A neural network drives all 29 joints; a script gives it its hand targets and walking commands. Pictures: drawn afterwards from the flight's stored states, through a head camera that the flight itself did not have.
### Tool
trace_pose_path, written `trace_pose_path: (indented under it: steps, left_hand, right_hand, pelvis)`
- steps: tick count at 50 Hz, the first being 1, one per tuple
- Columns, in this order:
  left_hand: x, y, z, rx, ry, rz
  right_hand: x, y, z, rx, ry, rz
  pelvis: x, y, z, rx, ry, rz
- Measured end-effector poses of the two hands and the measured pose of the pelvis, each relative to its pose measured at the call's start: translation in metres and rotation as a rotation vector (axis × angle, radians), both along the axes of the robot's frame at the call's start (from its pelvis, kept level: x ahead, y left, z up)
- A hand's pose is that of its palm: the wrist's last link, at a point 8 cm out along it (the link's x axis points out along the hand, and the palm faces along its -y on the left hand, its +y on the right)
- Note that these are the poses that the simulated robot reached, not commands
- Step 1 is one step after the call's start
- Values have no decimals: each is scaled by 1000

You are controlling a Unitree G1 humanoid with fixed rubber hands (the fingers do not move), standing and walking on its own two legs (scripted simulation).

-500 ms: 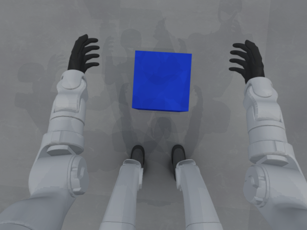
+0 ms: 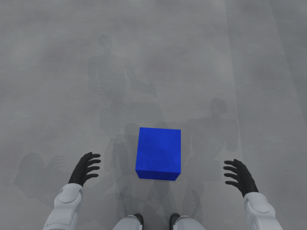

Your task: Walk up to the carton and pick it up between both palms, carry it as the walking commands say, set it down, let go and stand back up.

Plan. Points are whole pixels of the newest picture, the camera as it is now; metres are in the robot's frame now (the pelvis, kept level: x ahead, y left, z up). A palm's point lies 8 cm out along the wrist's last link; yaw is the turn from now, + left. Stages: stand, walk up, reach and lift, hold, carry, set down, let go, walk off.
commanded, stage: let go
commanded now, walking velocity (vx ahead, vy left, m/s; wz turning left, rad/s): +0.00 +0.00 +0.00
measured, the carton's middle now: (158, 155) +0.44 -0.01 -0.62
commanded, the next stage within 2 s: stand in 0.58 s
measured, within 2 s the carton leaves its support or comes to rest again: neither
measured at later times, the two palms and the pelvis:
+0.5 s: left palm (67, 203) +0.17 +0.23 -0.05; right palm (256, 206) +0.17 -0.23 -0.05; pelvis +0.01 +0.00 +0.01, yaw +0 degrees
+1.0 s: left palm (44, 211) +0.16 +0.29 -0.08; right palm (276, 211) +0.16 -0.29 -0.07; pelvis +0.03 +0.00 +0.01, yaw +0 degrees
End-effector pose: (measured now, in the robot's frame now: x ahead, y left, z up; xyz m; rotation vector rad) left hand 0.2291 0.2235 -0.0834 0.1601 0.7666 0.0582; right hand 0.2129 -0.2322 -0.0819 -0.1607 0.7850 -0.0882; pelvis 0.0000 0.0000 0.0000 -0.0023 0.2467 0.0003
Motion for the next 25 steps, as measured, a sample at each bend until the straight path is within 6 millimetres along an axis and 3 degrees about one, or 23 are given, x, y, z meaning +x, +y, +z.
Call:
trace_pose_path:
  steps: [5,9,14,25]
  left_hand:
    - [-30,0,16,5,7,-10]
    - [-48,5,24,10,14,-3]
    - [-57,10,28,12,23,3]
    - [-55,5,30,17,35,-8]
  right_hand:
    - [-33,-3,15,-6,12,-2]
    - [-46,-3,22,-5,11,7]
    - [-45,0,26,-3,7,29]
    - [-40,1,29,-2,11,24]
  pelvis:
    - [8,1,9,2,-110,-3]
    - [12,1,12,1,-187,-3]
    - [12,1,12,1,-267,0]
    - [13,0,11,2,-337,4]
